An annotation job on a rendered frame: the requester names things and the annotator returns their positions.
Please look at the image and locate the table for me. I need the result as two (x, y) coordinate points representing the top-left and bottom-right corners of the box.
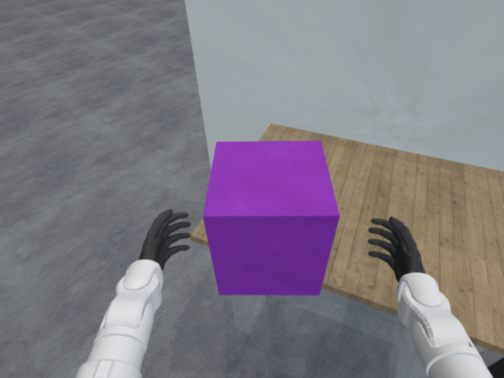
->
(190, 124), (504, 378)

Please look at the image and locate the robot left hand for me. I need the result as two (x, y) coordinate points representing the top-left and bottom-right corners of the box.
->
(139, 209), (191, 271)

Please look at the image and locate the robot right forearm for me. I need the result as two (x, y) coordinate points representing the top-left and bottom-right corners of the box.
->
(397, 272), (493, 378)

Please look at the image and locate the robot left forearm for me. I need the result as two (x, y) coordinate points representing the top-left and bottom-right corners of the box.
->
(76, 259), (163, 378)

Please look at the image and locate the carton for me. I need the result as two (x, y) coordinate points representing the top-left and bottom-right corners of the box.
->
(203, 141), (339, 295)

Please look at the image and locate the robot right hand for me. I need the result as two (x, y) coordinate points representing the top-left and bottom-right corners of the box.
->
(368, 217), (425, 282)

